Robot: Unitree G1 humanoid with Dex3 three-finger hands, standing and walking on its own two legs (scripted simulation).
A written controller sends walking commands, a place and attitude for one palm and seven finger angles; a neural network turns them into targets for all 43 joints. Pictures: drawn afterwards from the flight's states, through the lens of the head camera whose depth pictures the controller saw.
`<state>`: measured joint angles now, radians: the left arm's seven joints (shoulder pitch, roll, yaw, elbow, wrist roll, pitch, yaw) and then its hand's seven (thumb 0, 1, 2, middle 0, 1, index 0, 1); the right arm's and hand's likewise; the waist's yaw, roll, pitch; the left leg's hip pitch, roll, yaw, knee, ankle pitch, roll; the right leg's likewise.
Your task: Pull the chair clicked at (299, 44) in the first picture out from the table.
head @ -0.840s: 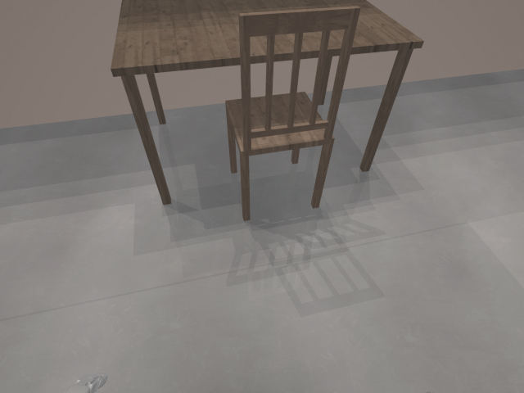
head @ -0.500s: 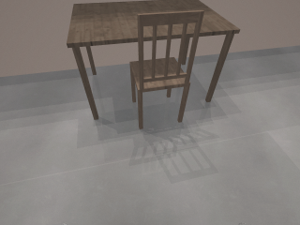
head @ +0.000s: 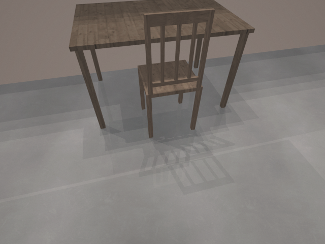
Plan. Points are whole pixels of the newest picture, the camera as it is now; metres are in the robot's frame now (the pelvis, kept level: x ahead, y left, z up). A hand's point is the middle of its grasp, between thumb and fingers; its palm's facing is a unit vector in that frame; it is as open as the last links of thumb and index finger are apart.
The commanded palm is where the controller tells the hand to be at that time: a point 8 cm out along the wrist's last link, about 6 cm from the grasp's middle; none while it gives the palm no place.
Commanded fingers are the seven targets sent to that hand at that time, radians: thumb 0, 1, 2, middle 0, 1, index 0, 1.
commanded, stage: stand and wait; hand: left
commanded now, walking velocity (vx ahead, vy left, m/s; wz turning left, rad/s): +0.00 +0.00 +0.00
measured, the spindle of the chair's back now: (177, 54) +1.11 -0.02 -0.08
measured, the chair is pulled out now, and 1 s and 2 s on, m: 0.00 0.00 0.00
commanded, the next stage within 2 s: look at it before walking up in 0.02 s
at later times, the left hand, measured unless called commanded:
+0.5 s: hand out of the picture +0.08 +0.24 -0.16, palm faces -0.03 -0.94 -0.33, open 7.4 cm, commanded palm none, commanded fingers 0.00 0.90 0.90 -0.20 -0.30 -0.20 -0.30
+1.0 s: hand out of the picture +0.07 +0.22 -0.17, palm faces -0.11 -0.95 -0.29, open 7.4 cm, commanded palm none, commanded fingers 0.00 0.90 0.90 -0.20 -0.30 -0.20 -0.30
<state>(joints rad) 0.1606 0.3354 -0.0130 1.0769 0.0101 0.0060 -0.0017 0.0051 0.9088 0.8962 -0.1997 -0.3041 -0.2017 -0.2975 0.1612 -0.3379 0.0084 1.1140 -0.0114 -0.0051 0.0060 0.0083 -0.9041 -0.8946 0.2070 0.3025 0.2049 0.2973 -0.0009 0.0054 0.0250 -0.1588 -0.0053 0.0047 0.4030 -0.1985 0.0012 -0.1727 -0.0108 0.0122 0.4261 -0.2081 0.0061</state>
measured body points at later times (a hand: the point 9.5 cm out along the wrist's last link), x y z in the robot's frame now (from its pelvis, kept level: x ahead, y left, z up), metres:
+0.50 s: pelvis +0.01 +0.00 +0.00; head +0.01 +0.00 +0.45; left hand +0.08 +0.29 -0.13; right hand +0.08 -0.30 -0.13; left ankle +0.02 +0.12 -0.74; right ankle +0.02 -0.12 -0.74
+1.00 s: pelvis +0.00 +0.00 -0.01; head +0.02 -0.01 +0.44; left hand +0.08 +0.27 -0.15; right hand +0.06 -0.28 -0.15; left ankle +0.02 +0.12 -0.74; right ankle +0.02 -0.12 -0.74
